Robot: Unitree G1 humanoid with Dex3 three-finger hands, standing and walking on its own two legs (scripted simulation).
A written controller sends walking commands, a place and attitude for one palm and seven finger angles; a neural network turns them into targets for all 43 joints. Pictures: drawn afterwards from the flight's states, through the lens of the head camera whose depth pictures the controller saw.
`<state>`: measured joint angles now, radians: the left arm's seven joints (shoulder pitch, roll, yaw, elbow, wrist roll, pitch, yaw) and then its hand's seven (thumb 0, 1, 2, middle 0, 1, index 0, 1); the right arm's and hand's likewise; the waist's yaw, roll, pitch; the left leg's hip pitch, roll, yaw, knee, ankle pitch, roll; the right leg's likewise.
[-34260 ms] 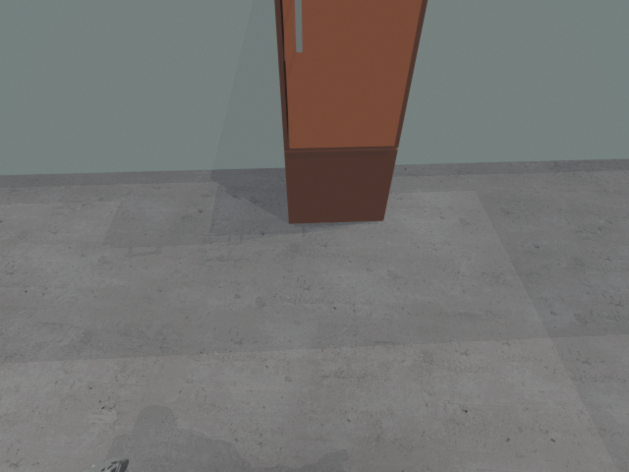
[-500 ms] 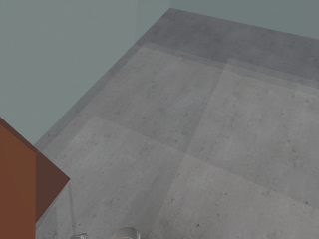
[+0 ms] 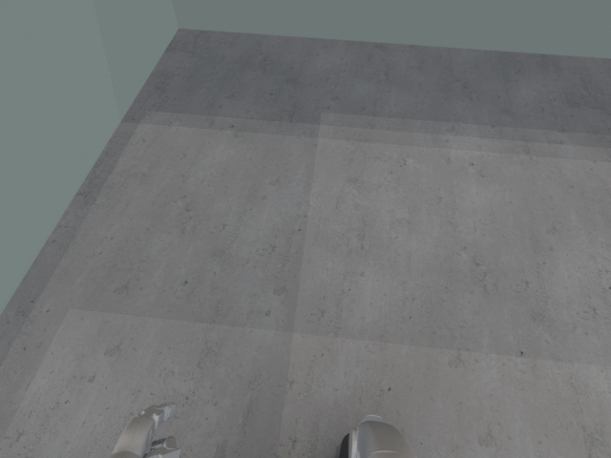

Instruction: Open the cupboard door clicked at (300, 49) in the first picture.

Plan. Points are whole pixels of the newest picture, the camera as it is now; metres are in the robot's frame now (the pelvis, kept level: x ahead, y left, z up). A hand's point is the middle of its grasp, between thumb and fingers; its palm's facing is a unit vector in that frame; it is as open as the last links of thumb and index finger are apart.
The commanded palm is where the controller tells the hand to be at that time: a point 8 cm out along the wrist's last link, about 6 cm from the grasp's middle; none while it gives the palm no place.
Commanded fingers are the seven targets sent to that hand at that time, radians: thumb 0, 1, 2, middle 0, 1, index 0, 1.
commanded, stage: walk to a spot facing it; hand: left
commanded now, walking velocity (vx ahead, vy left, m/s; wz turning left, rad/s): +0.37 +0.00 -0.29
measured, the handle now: out of the picture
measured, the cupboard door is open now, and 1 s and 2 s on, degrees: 47 47 47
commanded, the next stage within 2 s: turn to face it in 0.96 s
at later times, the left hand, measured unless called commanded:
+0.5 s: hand (208, 374) +0.26 +0.17 -0.19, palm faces -0.04 -0.98 -0.19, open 7.2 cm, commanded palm none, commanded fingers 0.00 0.90 0.90 -0.20 -0.30 -0.20 -0.30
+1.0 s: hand (279, 215) +0.59 +0.06 -0.16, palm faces -0.16 -0.96 -0.22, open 7.3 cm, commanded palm none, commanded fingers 0.00 0.90 0.90 -0.20 -0.30 -0.20 -0.30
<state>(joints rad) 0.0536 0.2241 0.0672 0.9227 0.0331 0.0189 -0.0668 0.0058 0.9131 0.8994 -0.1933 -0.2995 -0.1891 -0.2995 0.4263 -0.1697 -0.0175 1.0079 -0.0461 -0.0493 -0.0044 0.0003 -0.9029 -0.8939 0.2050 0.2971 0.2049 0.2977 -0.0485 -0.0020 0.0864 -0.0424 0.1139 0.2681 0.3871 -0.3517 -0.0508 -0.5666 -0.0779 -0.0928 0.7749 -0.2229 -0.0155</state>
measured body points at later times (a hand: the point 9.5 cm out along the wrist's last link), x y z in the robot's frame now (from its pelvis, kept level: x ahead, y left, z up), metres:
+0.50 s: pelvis +0.26 -0.02 -0.01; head +0.29 -0.02 +0.44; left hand +0.27 +0.22 -0.17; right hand +0.34 -0.27 -0.15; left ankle +0.35 +0.08 -0.74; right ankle +0.13 -0.12 -0.73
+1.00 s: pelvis +0.49 -0.11 +0.00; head +0.52 -0.12 +0.45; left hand +0.59 +0.11 -0.14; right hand +0.41 -0.33 -0.16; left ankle +0.46 +0.04 -0.66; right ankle +0.48 -0.20 -0.74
